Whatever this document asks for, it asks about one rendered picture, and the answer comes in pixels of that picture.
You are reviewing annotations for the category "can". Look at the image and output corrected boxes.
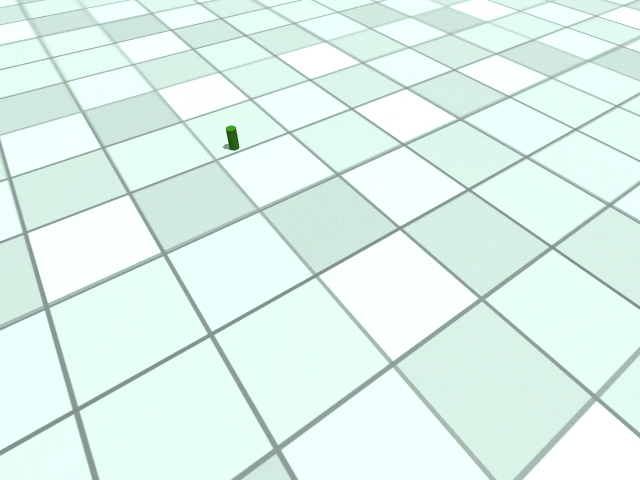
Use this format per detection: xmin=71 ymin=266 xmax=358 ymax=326
xmin=226 ymin=126 xmax=239 ymax=151

